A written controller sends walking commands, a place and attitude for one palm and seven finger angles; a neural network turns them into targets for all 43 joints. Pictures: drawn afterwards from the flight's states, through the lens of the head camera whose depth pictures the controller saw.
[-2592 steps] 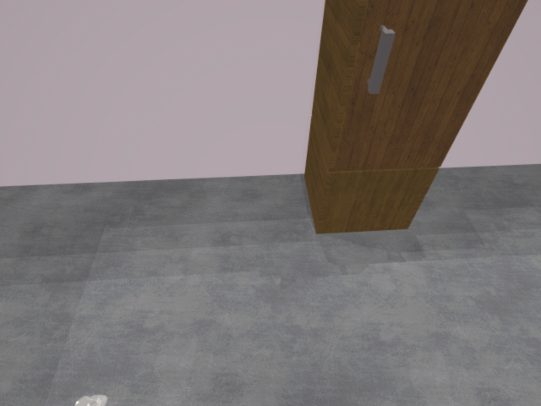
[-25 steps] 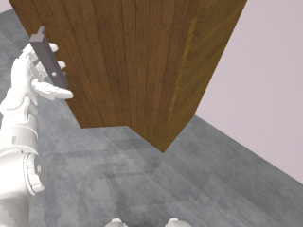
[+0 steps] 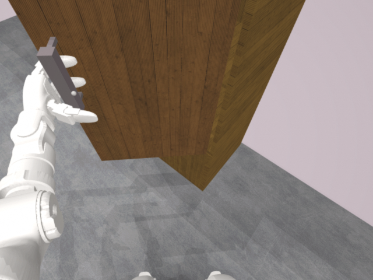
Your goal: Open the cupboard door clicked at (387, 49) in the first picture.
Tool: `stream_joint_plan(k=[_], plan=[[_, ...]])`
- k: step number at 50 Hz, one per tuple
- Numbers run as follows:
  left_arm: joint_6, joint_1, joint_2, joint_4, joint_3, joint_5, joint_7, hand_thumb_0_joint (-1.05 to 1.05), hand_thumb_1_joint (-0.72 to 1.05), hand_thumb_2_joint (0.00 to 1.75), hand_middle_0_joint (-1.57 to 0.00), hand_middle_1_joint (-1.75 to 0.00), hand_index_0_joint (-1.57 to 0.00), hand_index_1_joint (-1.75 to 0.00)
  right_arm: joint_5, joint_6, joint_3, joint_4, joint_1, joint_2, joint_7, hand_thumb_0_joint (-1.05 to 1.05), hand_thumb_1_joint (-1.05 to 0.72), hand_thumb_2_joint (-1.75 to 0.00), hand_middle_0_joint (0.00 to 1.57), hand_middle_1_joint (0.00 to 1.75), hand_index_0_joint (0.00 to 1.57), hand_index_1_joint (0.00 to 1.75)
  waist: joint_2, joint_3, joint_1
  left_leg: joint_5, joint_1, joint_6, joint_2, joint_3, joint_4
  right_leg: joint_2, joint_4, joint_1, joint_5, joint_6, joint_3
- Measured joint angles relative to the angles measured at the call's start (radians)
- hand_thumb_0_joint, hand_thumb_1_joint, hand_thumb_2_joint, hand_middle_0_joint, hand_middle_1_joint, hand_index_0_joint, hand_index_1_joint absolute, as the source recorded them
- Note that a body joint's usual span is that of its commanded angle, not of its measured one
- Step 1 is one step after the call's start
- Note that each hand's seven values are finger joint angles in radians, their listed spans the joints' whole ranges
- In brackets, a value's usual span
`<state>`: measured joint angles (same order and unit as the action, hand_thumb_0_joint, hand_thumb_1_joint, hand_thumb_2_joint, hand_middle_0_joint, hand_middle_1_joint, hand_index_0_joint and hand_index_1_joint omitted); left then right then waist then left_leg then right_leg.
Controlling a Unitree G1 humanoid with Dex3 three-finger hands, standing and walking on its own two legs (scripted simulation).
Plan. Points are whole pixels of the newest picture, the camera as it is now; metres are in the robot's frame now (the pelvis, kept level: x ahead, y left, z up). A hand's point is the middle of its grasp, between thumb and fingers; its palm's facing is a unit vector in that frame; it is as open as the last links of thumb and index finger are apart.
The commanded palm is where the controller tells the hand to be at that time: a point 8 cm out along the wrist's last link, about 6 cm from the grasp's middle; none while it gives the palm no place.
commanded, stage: slide the fingers in behind the handle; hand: left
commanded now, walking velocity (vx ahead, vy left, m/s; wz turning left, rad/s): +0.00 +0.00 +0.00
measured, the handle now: (66, 78) +0.53 +0.24 +0.12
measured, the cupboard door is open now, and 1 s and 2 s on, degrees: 45 45 81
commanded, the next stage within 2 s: close the thumb around the handle in 0.06 s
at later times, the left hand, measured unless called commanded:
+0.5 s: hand (70, 96) +0.47 +0.22 +0.12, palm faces +0.06 -1.00 +0.01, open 10.7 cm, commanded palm +0.44 +0.27 +0.11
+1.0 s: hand (71, 95) +0.47 +0.22 +0.12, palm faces +0.07 -1.00 +0.01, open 6.2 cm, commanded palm +0.44 +0.27 +0.11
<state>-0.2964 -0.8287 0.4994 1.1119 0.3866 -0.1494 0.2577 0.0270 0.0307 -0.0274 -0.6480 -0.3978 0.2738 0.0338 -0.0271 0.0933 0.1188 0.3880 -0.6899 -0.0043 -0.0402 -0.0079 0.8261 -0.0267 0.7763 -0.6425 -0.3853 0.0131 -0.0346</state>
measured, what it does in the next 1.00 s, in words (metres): stands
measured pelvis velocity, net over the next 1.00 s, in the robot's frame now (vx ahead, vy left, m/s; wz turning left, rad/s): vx -0.01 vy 0.00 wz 0.00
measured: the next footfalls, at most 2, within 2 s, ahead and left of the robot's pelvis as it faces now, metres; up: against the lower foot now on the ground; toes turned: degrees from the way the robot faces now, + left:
none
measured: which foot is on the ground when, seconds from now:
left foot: down 0.00-1.00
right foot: down 0.00-1.00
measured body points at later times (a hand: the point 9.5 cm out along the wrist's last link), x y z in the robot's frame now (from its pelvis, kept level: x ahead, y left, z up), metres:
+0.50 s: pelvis +0.00 +0.00 +0.00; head +0.07 +0.01 +0.45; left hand +0.46 +0.27 +0.12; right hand +0.04 -0.26 -0.12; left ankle +0.00 +0.11 -0.70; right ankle -0.01 -0.11 -0.70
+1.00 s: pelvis -0.01 +0.00 +0.00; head +0.07 +0.01 +0.44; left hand +0.46 +0.27 +0.12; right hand +0.01 -0.26 -0.12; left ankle +0.00 +0.11 -0.70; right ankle -0.01 -0.11 -0.70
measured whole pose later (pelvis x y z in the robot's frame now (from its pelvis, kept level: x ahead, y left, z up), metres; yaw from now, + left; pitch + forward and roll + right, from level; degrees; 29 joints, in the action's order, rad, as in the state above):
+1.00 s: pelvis -0.01 +0.00 +0.00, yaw +0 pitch +14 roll -2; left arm -0.31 -0.82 0.49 1.11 0.39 -0.15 0.26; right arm 0.03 0.04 -0.03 -0.66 -0.40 0.27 0.04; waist -0.03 0.09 0.12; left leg 0.38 -0.69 -0.01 -0.04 -0.01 0.83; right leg -0.02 0.78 -0.64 -0.38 0.01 -0.03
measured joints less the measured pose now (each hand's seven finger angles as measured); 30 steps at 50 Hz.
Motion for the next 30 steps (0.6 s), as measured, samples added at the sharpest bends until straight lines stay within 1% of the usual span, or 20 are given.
stream_joint_plan(k=[10, 15, 21, 25, 30], plan=[[0.002, 0.035, -0.021, -0.038, 0.004, -0.004, 0.004, -0.01, -0.5, 0.3, -0.28, -1.2, -0.29, -1.2, 0.001, 0.007, 0.002, 0.012, 0.017, -0.001, -0.002, 0.0, -0.9, -0.89, 0.2, 0.3, 0.2, 0.3, 0.001, 0.007, -0.007, 0.007, 0.018, -0.003, 0.002, -0.005, -0.004, 0.002, -0.005, 0.017, -0.005, -0.003, 0.005], [0.004, 0.048, -0.025, -0.045, 0.006, -0.005, 0.012, -0.01, -0.42, 0.34, -0.29, -1.21, -0.3, -1.21, 0.003, 0.013, -0.001, 0.016, 0.021, -0.003, 0.001, 0.0, -0.9, -0.89, 0.2, 0.3, 0.2, 0.3, 0.003, 0.006, -0.01, 0.007, 0.028, -0.004, 0.002, -0.006, -0.007, 0.002, -0.009, 0.028, -0.005, -0.005, 0.006], [0.002, 0.05, -0.025, -0.047, 0.001, -0.009, 0.014, -0.01, -0.2, 0.43, -0.31, -1.23, -0.32, -1.23, 0.003, 0.013, -0.002, 0.014, 0.024, -0.003, 0.004, 0.0, -0.9, -0.89, 0.2, 0.3, 0.2, 0.3, 0.002, 0.003, -0.013, 0.005, 0.028, -0.005, 0.004, -0.003, -0.005, 0.004, -0.009, 0.03, -0.003, -0.006, 0.004], [0.001, 0.044, -0.029, -0.045, -0.008, -0.011, 0.008, 0.0, 0.0, 0.52, -0.33, -1.26, -0.33, -1.25, 0.003, 0.01, -0.001, 0.007, 0.024, -0.003, 0.004, 0.0, -0.9, -0.89, 0.2, 0.3, 0.2, 0.3, 0.001, 0.003, -0.014, 0.003, 0.026, -0.006, 0.006, -0.001, -0.004, 0.006, -0.008, 0.028, -0.002, -0.006, 0.001], [0.0, 0.028, -0.021, -0.022, -0.002, -0.006, 0.009, 0.0, 0.26, 0.63, -0.34, -1.28, -0.35, -1.28, 0.002, 0.009, -0.005, 0.003, 0.023, -0.002, 0.005, 0.0, -0.9, -0.89, 0.2, 0.3, 0.2, 0.3, 0.002, 0.003, -0.008, 0.001, 0.02, -0.007, 0.007, -0.001, -0.001, 0.006, -0.004, 0.022, 0.0, -0.007, 0.002]])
